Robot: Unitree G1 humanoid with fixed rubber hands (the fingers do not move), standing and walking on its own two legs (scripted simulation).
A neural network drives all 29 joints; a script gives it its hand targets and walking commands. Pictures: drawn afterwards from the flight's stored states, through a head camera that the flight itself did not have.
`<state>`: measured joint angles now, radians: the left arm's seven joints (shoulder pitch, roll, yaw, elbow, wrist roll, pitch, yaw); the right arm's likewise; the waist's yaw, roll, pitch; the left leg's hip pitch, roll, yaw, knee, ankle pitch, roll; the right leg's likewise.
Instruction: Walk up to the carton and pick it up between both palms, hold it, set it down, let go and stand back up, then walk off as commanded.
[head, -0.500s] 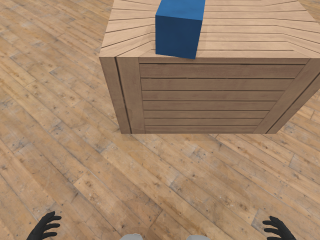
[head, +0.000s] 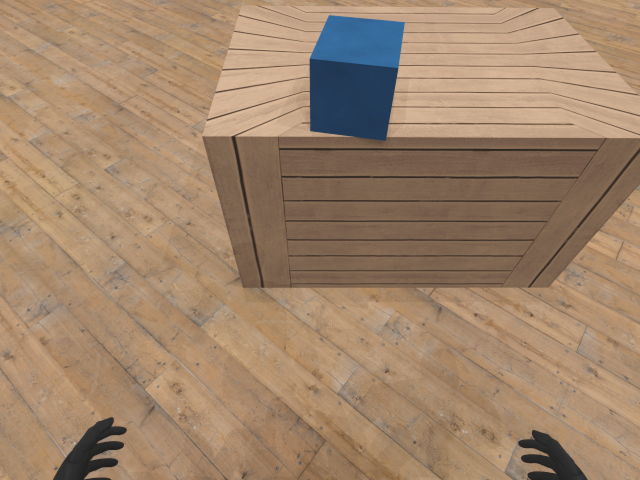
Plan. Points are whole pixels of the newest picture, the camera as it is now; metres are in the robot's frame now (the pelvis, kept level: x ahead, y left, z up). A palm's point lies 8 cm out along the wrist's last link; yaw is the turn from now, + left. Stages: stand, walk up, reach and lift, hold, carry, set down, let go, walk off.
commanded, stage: stand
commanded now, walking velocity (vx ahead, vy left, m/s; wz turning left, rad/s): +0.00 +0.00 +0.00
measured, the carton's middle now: (357, 77) +0.96 -0.10 +0.00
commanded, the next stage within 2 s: none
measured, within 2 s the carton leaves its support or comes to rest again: neither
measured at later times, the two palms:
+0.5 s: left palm out of the picture +0.14 +0.31 -0.08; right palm out of the picture +0.11 -0.30 -0.08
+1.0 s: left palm out of the picture +0.14 +0.31 -0.08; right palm out of the picture +0.10 -0.30 -0.08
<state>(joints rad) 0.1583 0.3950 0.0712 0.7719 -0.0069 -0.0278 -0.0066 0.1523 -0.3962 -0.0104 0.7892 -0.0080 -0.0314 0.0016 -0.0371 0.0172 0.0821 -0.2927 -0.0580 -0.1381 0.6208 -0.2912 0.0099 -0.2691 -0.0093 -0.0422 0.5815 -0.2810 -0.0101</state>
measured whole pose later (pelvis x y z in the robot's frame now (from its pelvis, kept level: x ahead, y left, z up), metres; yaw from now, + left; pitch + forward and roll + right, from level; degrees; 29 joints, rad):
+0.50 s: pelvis -0.01 +0.00 +0.00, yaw +0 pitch -2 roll -1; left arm 0.15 0.40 0.06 0.77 -0.01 -0.03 -0.01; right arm 0.15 -0.40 0.01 0.83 -0.01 -0.04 0.01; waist -0.04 0.01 0.05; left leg -0.29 -0.06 -0.14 0.62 -0.28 0.01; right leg -0.27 -0.01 -0.04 0.57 -0.27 -0.01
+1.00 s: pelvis -0.01 +0.01 +0.00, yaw +0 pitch -2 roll -1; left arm 0.15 0.40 0.06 0.77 -0.01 -0.03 -0.01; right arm 0.15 -0.39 0.02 0.84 -0.01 -0.04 0.01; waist -0.04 0.01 0.05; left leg -0.29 -0.06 -0.14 0.61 -0.27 0.01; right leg -0.26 -0.01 -0.04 0.55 -0.26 -0.01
